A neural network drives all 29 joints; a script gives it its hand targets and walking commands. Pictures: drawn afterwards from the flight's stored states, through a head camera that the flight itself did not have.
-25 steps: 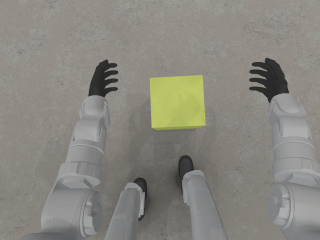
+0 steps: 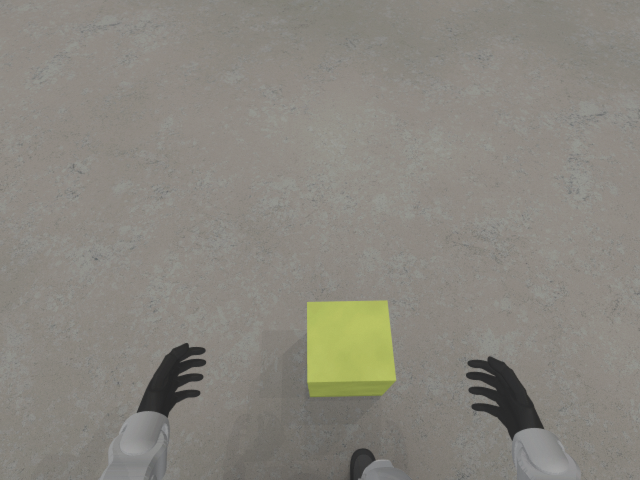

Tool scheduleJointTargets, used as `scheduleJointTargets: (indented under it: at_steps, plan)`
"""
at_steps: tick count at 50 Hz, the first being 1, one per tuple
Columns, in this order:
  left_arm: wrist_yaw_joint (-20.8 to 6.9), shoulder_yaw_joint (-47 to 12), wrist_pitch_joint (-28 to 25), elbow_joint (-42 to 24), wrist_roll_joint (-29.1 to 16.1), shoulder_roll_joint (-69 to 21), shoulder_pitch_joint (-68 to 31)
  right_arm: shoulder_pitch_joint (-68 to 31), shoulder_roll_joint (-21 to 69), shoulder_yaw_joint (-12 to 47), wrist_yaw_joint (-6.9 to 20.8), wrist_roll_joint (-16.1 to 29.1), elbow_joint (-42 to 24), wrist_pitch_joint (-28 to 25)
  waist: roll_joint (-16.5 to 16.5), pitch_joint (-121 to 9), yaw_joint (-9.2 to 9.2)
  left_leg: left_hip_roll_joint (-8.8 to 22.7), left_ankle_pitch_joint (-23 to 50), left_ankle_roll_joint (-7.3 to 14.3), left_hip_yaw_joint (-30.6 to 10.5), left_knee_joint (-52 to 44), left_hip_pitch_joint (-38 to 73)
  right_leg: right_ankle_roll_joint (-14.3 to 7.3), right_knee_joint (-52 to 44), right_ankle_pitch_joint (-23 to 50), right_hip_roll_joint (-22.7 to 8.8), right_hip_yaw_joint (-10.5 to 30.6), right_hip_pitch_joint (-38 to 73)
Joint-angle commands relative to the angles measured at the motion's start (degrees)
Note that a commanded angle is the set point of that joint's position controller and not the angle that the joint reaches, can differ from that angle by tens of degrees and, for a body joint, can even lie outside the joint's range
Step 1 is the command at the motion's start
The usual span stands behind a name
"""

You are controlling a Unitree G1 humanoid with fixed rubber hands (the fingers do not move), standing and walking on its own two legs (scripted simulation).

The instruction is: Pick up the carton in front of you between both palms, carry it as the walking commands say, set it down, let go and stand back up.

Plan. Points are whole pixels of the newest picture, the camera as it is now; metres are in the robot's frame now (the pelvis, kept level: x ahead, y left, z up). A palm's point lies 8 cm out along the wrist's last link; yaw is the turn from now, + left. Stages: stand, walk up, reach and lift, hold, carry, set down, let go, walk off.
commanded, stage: let go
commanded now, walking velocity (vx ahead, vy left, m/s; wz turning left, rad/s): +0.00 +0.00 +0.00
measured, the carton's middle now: (346, 351) +0.43 -0.07 -0.63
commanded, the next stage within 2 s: stand in 0.62 s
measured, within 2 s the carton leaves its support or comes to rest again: neither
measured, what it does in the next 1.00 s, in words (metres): stands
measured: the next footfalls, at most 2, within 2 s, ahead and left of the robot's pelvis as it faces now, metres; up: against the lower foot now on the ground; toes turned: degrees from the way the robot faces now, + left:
none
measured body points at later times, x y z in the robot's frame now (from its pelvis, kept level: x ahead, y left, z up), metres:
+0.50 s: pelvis +0.03 +0.02 +0.02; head +0.05 +0.02 +0.46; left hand +0.21 +0.25 -0.06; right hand +0.20 -0.21 -0.06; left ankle -0.05 +0.14 -0.72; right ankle +0.06 -0.11 -0.72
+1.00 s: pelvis +0.04 +0.01 +0.00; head +0.04 +0.00 +0.45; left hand +0.17 +0.30 -0.09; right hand +0.17 -0.27 -0.10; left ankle -0.05 +0.14 -0.72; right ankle +0.06 -0.11 -0.72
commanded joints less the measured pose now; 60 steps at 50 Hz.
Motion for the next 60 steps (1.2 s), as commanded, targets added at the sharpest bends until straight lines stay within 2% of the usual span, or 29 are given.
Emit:
scheduleJointTargets:
  at_steps: [1, 7, 16, 28, 29, 31, 32, 33, 35, 36, 44, 60]
  plan:
    - [-0.6, 0.3, -1.8, -7.0, -0.5, 5.7, 3.2, 4.6, -5.0, 0.2, -0.6, 0.5, -7.2, -1.6, -0.7, -16.8, -0.05, -0.9, 9.7, 0.7, 3.4, -11.4, -3.9, 1.4, -2.6, 15.4, 0.7, 0.1, 39.4]
    - [-1.5, -1.1, -0.8, -8.7, -0.9, 6.5, 9.0, 9.8, -5.5, 1.7, -0.9, 0.3, -10.4, 0.0, 2.3, -6.9, 1.12, 0.7, 10.4, 1.0, 2.7, -17.1, -0.4, 1.6, -6.2, 13.5, 2.1, -0.8, 45.4]
    - [-2.7, -1.7, 3.4, -10.5, -1.4, 7.0, 10.3, 10.8, -6.4, 1.5, -0.5, -0.6, -10.9, 4.9, 2.0, 1.6, 1.03, 2.0, 8.6, 1.6, 2.4, -19.4, -0.3, 1.8, -6.5, 11.2, 3.1, -1.6, 48.9]
    - [-2.5, -1.0, 5.0, -10.5, -0.5, 7.9, 11.4, 11.8, -5.5, 1.2, -0.7, -0.7, -11.0, 5.7, 1.0, -2.8, 1.78, 0.0, 20.2, 0.1, 2.5, -15.8, 6.2, 0.7, -6.9, 20.3, 2.3, -0.1, 48.8]
    - [-1.4, -1.8, 3.7, -6.6, -1.4, 8.5, 14.2, 10.4, -8.2, 0.0, -2.3, -1.5, -12.0, 8.6, -0.3, -7.3, 1.37, -0.4, 25.1, -0.2, 2.2, -13.7, 10.1, 1.0, -4.4, 20.7, 3.7, -0.3, 47.2]
    - [-0.8, -2.2, 3.2, -8.5, -1.2, 8.1, 13.2, 12.4, -7.2, 1.2, -3.1, -1.5, -12.0, 9.4, 1.1, -7.6, 1.20, -0.5, 28.0, -0.7, 1.8, -12.2, 9.5, 0.8, -3.9, 21.6, 3.5, 0.1, 45.6]
    - [1.2, 0.3, 2.1, 1.2, -0.4, 13.2, 12.7, 10.8, -11.4, -1.0, -3.2, 0.3, -3.4, 5.3, 2.1, -7.2, 2.31, 1.1, 15.7, -1.2, 3.1, -8.5, 13.7, 0.8, -2.6, 15.7, -3.5, -0.8, 35.0]
    - [2.1, 0.3, 1.6, 1.0, -0.1, 13.7, 13.0, 12.3, -10.7, -0.9, -3.3, 0.0, -3.6, 3.4, 2.1, -7.1, 0.95, 1.5, 12.1, -1.1, 1.7, -8.7, 15.8, 0.8, -2.9, 10.7, -2.9, -0.1, 30.8]
    - [2.4, 0.3, 0.7, 2.3, 0.1, 12.5, 11.2, 11.2, -9.8, -0.6, -3.0, -0.7, -1.7, 1.3, 2.8, -2.4, 1.04, 2.5, 8.1, -0.3, -0.4, -10.4, 13.3, 0.7, -3.2, 4.1, -2.2, -0.3, 26.4]
    - [2.4, 0.3, 0.3, 3.0, 0.1, 12.3, 10.9, 10.7, -9.9, -0.6, -3.0, -0.9, -1.1, 0.7, 2.5, -1.2, 1.19, 2.8, 7.4, 0.0, -0.9, -10.6, 12.4, 0.7, -3.3, 3.2, -2.1, -0.3, 25.8]
    - [2.8, 0.1, -1.3, 6.9, -0.2, 13.5, 11.0, 12.2, -11.8, -0.6, -3.9, -0.9, 2.2, -0.5, -0.5, -3.5, 1.21, 3.1, 16.6, -0.1, -1.3, -7.6, 14.8, -0.5, -1.6, 13.5, -3.3, 1.5, 27.9]
    - [3.3, 0.1, -1.4, 10.5, -0.3, 14.8, 11.1, 14.2, -12.6, 0.3, -5.3, -0.8, 6.2, -0.7, -0.5, -1.9, 1.54, 3.4, 11.7, 0.3, -2.3, -8.7, 14.0, -1.3, -3.2, 10.8, -4.6, 3.6, 28.4]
